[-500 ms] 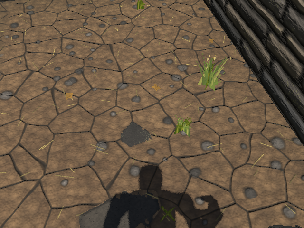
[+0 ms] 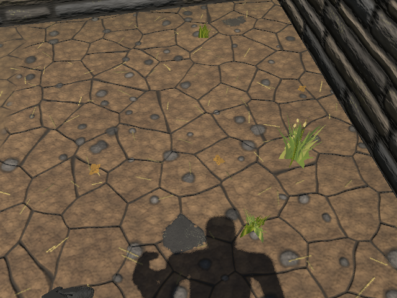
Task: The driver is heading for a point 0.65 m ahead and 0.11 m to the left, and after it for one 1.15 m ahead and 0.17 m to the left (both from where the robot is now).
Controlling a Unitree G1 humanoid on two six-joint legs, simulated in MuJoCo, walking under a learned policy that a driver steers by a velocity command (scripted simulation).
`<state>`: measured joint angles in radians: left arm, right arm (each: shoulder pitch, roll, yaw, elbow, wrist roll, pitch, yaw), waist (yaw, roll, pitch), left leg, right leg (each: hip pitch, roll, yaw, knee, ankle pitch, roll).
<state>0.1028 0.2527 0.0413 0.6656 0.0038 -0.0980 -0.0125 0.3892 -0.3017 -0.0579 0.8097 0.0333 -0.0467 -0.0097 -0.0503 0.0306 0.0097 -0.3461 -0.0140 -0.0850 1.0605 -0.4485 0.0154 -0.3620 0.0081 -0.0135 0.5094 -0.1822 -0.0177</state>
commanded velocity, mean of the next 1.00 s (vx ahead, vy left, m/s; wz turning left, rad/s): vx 0.46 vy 0.00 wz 0.22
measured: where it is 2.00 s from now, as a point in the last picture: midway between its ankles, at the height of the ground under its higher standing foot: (158, 255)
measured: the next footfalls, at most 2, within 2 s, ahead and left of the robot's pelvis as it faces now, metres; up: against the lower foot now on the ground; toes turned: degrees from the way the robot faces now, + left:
left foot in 0.40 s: +0.34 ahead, +0.18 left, +0.00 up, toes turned +17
right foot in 0.92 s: +0.70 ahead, +0.07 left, +0.00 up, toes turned +12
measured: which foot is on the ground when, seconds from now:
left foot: up 0.00-0.38, down 0.40-0.92, up 0.94-1.00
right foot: down 0.00-0.42, up 0.44-0.90, down 0.92-1.00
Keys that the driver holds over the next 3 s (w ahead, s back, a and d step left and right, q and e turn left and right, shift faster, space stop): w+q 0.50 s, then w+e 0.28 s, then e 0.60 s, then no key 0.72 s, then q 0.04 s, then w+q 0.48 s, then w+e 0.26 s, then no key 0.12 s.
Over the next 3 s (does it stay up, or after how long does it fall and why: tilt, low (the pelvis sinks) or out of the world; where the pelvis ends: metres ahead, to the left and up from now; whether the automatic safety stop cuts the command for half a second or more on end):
stays up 1.00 0.24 -0.02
